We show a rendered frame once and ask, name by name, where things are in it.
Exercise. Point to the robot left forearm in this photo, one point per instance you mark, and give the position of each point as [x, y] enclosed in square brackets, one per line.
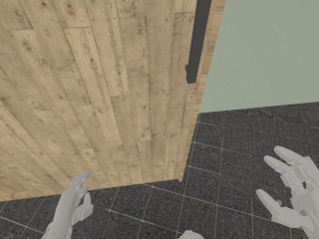
[59, 229]

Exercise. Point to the handle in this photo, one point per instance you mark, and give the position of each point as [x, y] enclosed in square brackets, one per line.
[197, 38]

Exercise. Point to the right robot hand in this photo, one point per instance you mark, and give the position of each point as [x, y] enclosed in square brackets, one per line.
[301, 169]

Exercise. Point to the left robot hand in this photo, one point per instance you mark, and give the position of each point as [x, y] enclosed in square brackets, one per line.
[67, 208]

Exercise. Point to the wardrobe door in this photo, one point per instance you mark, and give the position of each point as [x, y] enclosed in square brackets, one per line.
[95, 85]
[9, 185]

